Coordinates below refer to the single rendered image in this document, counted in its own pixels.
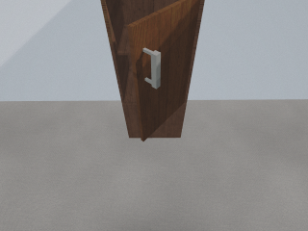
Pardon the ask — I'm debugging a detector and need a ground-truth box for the handle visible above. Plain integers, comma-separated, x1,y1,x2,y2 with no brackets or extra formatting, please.
142,47,161,89

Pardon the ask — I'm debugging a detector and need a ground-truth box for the cupboard door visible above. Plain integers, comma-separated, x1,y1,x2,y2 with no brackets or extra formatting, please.
127,0,201,141

